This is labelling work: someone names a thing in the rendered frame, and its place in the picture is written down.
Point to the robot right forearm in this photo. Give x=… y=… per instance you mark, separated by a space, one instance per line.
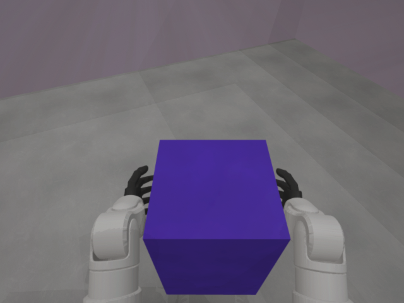
x=319 y=254

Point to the robot right hand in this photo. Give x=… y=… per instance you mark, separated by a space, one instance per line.
x=290 y=187

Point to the carton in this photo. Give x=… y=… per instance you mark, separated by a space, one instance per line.
x=215 y=223

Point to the robot left forearm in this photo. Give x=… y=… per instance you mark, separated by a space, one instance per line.
x=115 y=253

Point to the robot left hand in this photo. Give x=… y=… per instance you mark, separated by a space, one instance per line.
x=135 y=183

